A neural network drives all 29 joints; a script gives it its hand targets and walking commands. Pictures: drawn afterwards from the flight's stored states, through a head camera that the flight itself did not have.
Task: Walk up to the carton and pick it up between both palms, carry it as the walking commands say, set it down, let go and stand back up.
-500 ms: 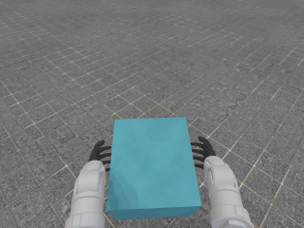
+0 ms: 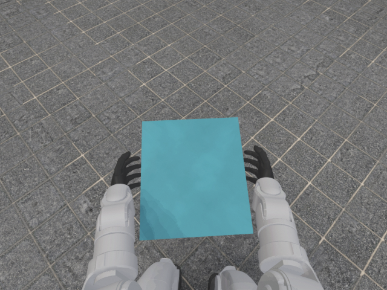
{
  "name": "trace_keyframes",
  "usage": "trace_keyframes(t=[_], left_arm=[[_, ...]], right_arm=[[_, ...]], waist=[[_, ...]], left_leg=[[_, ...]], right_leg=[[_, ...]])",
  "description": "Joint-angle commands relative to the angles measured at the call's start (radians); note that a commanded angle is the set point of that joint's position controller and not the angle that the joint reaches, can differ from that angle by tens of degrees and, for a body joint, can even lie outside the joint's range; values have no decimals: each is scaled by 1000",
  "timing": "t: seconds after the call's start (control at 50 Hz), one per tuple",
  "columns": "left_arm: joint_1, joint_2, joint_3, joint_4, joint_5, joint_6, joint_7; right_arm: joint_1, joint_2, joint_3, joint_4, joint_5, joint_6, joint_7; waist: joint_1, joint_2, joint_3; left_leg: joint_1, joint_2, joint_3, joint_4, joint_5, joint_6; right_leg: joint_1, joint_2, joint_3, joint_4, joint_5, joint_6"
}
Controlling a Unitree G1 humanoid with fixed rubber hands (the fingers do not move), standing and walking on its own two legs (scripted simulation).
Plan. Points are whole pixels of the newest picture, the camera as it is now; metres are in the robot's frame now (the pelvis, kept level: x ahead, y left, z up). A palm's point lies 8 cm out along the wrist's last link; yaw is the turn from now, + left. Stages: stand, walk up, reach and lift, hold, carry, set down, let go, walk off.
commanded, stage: set down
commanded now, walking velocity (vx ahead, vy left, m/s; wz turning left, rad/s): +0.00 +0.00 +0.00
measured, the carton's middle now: (192, 180) +0.36 +0.04 -0.11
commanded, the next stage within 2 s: none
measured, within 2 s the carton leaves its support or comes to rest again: neither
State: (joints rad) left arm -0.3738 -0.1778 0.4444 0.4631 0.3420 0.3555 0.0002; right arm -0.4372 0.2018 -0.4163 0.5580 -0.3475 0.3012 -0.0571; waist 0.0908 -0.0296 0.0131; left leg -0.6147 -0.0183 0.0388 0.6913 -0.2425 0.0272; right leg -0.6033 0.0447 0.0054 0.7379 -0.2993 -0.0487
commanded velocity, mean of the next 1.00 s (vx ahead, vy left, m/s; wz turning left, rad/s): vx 0.00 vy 0.00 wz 0.00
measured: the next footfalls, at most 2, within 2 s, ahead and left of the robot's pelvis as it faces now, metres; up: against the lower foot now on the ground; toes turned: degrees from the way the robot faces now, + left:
none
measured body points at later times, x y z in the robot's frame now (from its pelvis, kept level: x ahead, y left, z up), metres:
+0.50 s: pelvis -0.02 +0.01 -0.07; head +0.13 +0.03 +0.35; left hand +0.33 +0.21 -0.13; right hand +0.38 -0.11 -0.13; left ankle +0.06 +0.11 -0.71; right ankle +0.04 -0.09 -0.71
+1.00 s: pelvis -0.03 +0.01 -0.15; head +0.17 +0.03 +0.26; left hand +0.36 +0.21 -0.23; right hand +0.40 -0.11 -0.22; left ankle +0.06 +0.11 -0.71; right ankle +0.04 -0.09 -0.71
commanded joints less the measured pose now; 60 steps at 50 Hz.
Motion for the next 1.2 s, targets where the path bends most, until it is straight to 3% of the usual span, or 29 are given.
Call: trace_keyframes(t=[0.0,0.02,0.04,0.06,0.08,0.1,0.18,0.24,0.26,0.28,0.34,0.36,0.38,0.4,0.48,0.52,0.54,0.56,0.68,0.72,0.76,0.78,0.84,0.9,0.92,1.0,1.02,1.04,1.18], left_arm=[[-608,-756,-544,14,-166,-101,-269],[-636,-742,-562,-1,-179,-114,-271],[-631,-749,-560,-3,-177,-121,-271],[-633,-764,-587,-14,-189,-128,-270],[-622,-755,-581,-6,-186,-130,-269],[-617,-748,-591,-3,-185,-132,-266],[-561,-755,-581,32,-178,-123,-254],[-587,-758,-573,35,-184,-121,-246],[-608,-773,-584,30,-191,-123,-245],[-615,-769,-581,48,-189,-120,-243],[-657,-777,-573,57,-192,-117,-239],[-654,-790,-562,76,-188,-113,-234],[-674,-791,-572,67,-194,-115,-231],[-688,-795,-574,54,-199,-114,-227],[-728,-797,-597,36,-216,-125,-210],[-729,-808,-617,30,-228,-127,-197],[-751,-815,-619,30,-237,-126,-191],[-745,-809,-617,40,-226,-123,-187],[-816,-818,-639,62,-247,-120,-164],[-824,-816,-646,57,-254,-126,-164],[-825,-806,-645,81,-265,-130,-161],[-804,-796,-627,88,-250,-130,-157],[-824,-788,-630,96,-253,-136,-149],[-841,-772,-632,88,-268,-152,-150],[-823,-755,-619,104,-264,-152,-152],[-838,-749,-624,109,-284,-170,-141],[-852,-734,-614,112,-281,-172,-139],[-862,-734,-622,120,-288,-177,-138],[-928,-674,-597,129,-303,-192,-131]], right_arm=[[-478,888,533,76,117,-77,229],[-476,902,547,76,121,-81,224],[-503,897,562,46,130,-91,221],[-495,895,573,42,140,-98,220],[-499,890,579,47,141,-101,217],[-500,901,594,46,151,-102,217],[-540,875,640,35,174,-100,227],[-562,870,634,52,179,-98,232],[-558,865,622,63,174,-103,237],[-574,867,617,83,179,-98,240],[-568,853,569,122,153,-95,246],[-593,834,561,123,156,-94,249],[-599,837,549,138,151,-93,252],[-602,839,546,140,160,-93,258],[-632,839,549,139,174,-98,262],[-677,845,574,104,201,-103,266],[-676,830,560,118,195,-101,267],[-675,835,562,127,199,-100,267],[-709,816,548,149,210,-92,268],[-740,812,559,134,227,-96,265],[-741,815,571,141,238,-97,255],[-731,808,566,159,235,-96,256],[-747,797,569,159,246,-105,245],[-751,809,582,155,252,-111,226],[-764,803,591,142,258,-115,220],[-778,789,601,146,265,-131,200],[-816,775,604,127,271,-138,197],[-789,776,601,150,267,-139,192],[-825,749,577,175,271,-148,162]], waist=[[-18,-12,-577],[-26,-32,-608],[-11,-17,-646],[-23,-3,-678],[-7,-24,-703],[-10,-7,-724],[41,5,-781],[37,2,-771],[15,4,-768],[27,2,-764],[-9,-3,-741],[5,20,-737],[-14,-1,-751],[0,21,-765],[-18,6,-843],[-2,8,-902],[-24,0,-905],[-13,12,-904],[-45,13,-923],[-31,22,-982],[-43,10,-987],[-22,25,-993],[-27,41,-1012],[-36,3,-1043],[-9,-8,-1042],[-23,-15,-1063],[4,1,-1073],[-25,-8,-1069],[-24,-15,-1064]], left_leg=[[108,-65,-118,59,197,26],[91,-66,-117,87,211,28],[62,-67,-114,100,226,24],[46,-67,-118,115,245,23],[26,-68,-122,135,264,20],[23,-71,-118,147,260,18],[-10,-72,-113,190,242,10],[-67,-72,-109,221,202,8],[-84,-73,-113,229,188,7],[-93,-74,-115,240,162,5],[-143,-76,-113,262,97,1],[-151,-74,-116,268,76,-1],[-153,-75,-126,283,82,-3],[-152,-75,-126,291,99,-6],[-169,-77,-128,352,110,-16],[-150,-79,-140,376,114,-17],[-154,-77,-153,385,104,-20],[-176,-82,-140,398,102,-20],[-221,-81,-153,456,0,-26],[-263,-93,-136,495,48,-29],[-277,-95,-129,516,63,-26],[-291,-99,-119,533,77,-30],[-331,-103,-115,566,85,-29],[-403,-106,-104,610,93,-26],[-430,-111,-97,618,93,-24],[-449,-111,-100,659,105,-24],[-487,-115,-93,674,107,-27],[-483,-113,-97,679,115,-27],[-589,-112,-86,741,60,-28]], right_leg=[[78,21,173,-34,213,10],[54,24,173,-13,234,18],[67,24,178,1,261,18],[53,27,172,29,280,19],[43,34,171,38,288,21],[19,36,166,56,283,23],[-67,53,149,107,225,22],[-141,59,146,131,179,20],[-181,64,136,143,157,19],[-218,66,128,158,123,17],[-310,73,113,191,66,13],[-334,70,119,197,33,8],[-362,76,109,217,34,7],[-384,78,109,228,41,4],[-456,84,102,291,40,9],[-501,91,91,336,31,12],[-543,96,88,349,18,10],[-551,94,88,351,11,5],[-675,99,79,424,-66,15],[-671,101,75,452,-34,17],[-691,103,71,469,-30,24],[-721,106,70,488,-23,24],[-748,109,72,512,-16,25],[-734,114,77,543,17,30],[-731,115,73,549,19,35],[-782,118,67,591,14,41],[-786,119,69,602,20,37],[-802,122,67,606,33,41],[-843,120,59,668,-9,47]])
